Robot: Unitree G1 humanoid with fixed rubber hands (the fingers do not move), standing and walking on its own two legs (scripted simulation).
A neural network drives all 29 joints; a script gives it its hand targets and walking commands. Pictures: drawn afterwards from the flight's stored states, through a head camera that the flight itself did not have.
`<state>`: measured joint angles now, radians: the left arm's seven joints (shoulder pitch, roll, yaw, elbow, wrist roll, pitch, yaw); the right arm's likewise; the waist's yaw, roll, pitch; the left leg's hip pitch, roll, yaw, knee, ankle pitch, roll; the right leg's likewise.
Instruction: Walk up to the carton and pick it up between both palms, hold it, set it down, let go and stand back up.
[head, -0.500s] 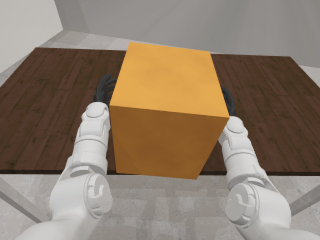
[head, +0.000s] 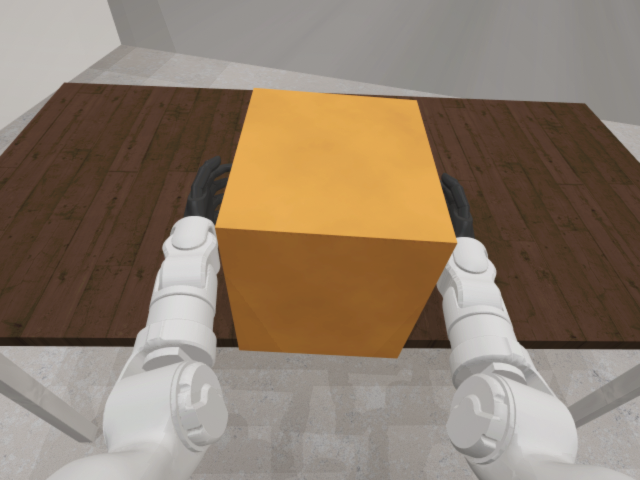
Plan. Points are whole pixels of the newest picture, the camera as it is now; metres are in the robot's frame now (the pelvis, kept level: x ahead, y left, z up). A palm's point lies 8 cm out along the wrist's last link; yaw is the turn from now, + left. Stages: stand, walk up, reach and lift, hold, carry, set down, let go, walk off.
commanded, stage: set down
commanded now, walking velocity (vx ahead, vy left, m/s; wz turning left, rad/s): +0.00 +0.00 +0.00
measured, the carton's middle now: (327, 226) +0.46 +0.04 +0.06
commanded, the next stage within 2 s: none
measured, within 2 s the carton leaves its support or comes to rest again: neither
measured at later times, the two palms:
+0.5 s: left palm (200, 221) +0.40 +0.20 +0.11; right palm (453, 235) +0.42 -0.13 +0.11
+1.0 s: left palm (200, 221) +0.40 +0.20 +0.11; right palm (452, 236) +0.41 -0.13 +0.11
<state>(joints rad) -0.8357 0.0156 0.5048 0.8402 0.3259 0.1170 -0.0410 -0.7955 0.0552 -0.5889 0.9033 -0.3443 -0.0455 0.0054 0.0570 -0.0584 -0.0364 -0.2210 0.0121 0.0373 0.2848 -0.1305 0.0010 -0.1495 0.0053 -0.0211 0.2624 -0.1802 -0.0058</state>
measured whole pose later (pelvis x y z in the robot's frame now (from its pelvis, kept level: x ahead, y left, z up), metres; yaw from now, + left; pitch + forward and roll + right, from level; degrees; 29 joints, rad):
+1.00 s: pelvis +0.00 +0.00 +0.00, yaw -1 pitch +2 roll +0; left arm -0.84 -0.01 0.60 0.79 0.39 0.11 -0.10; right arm -0.78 0.10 -0.61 0.80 -0.41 -0.06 0.03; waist 0.07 -0.05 0.03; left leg -0.18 0.02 0.08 0.27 -0.12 0.01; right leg -0.13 -0.01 -0.03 0.28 -0.19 0.00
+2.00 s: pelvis -0.03 -0.02 -0.02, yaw +0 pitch +17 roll -1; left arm -1.17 0.45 -0.11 1.24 -0.38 0.12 0.01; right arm -1.14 -0.34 0.12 1.20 0.48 0.13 -0.07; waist 0.02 -0.04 -0.23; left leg -0.61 0.05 0.01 0.44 -0.12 -0.03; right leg -0.54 0.03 -0.07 0.43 -0.18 -0.04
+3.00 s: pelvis -0.04 -0.01 +0.00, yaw +0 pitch +4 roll -1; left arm -0.72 0.45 0.10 0.48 -0.29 0.56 0.03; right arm -0.73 -0.36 0.01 0.66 0.43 0.35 -0.06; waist 0.02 -0.02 -0.07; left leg -0.32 0.04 0.02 0.36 -0.11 -0.01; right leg -0.25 0.03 -0.04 0.33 -0.15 -0.02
